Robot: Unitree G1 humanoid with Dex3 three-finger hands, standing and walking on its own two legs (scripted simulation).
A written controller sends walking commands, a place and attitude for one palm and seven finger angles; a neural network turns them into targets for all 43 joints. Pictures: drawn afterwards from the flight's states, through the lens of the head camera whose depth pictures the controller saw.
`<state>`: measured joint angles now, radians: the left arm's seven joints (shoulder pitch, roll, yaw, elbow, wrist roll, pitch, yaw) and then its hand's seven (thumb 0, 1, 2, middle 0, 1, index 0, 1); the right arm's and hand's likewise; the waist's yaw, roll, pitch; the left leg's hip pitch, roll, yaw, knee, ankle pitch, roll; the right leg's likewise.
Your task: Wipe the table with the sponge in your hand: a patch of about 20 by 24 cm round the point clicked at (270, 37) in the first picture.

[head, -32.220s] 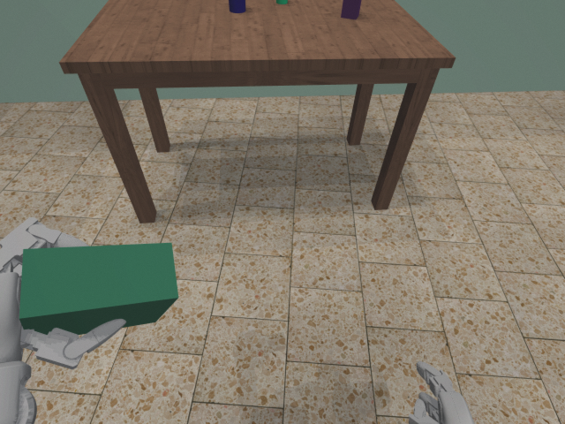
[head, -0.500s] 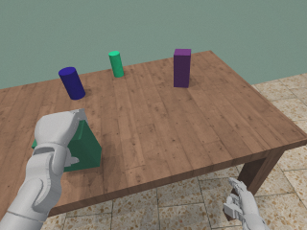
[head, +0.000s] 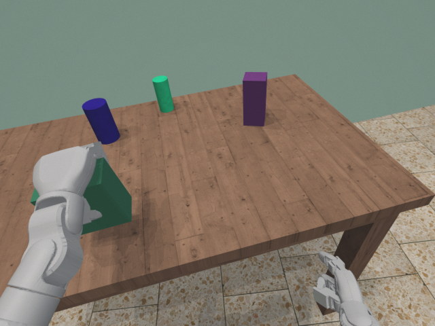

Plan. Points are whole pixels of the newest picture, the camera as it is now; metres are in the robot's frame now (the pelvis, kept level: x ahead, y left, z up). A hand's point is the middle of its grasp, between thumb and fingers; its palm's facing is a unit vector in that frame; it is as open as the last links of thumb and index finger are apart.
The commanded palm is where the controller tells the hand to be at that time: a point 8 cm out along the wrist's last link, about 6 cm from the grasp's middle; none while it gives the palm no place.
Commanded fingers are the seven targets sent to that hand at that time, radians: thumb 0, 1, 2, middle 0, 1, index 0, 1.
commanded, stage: move the sponge above the wiping area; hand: left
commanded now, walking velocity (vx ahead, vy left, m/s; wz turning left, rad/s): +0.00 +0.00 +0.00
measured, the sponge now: (94, 205) +0.27 +0.30 +0.10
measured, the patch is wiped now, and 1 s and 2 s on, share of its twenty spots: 0.05 0.05 0.20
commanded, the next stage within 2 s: lower the sponge onto the table in 0.40 s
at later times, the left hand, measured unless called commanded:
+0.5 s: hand (79, 185) +0.27 +0.30 +0.16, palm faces +0.19 -0.05 -0.98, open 10.3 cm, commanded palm +0.22 +0.27 +0.20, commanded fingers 0.00 0.10 1.30 -1.20 -1.60 -1.20 -1.60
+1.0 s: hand (91, 201) +0.26 +0.28 +0.13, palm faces +0.08 -0.10 -0.99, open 10.3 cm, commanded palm +0.22 +0.27 +0.19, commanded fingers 0.00 0.10 1.30 -1.20 -1.60 -1.20 -1.60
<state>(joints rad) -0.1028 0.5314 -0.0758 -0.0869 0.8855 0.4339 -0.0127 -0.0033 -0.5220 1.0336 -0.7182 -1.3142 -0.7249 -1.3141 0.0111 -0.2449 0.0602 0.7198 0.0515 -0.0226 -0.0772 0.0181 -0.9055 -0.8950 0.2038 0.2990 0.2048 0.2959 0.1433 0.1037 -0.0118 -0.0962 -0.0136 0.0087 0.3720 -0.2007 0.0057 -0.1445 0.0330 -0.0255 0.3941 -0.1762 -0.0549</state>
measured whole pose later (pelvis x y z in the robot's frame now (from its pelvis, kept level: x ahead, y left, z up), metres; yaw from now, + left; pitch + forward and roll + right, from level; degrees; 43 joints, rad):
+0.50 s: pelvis +0.00 +0.00 +0.00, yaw +1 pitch -4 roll +1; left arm -0.11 0.52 -0.05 -0.09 0.87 0.48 -0.03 0.00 -0.52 1.04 -0.72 -1.32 -0.72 -1.32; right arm 0.01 -0.26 0.05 0.71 0.06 -0.02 -0.08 0.02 -0.91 -0.89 0.20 0.30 0.20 0.30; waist 0.13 0.12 -0.01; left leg -0.11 -0.02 0.00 0.38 -0.20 0.01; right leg -0.15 0.03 -0.03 0.40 -0.18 -0.05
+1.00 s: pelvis +0.00 +0.00 +0.00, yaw +1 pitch -3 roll +1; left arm -0.04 0.49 -0.09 -0.13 0.89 0.55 -0.10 0.00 -0.52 1.04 -0.71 -1.32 -0.72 -1.32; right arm 0.01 -0.29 0.06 0.68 0.06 0.00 -0.05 0.02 -0.91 -0.90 0.20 0.30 0.23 0.31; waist 0.12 0.12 -0.02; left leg -0.12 -0.02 0.00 0.38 -0.20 0.01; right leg -0.17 0.03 -0.04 0.41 -0.19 -0.05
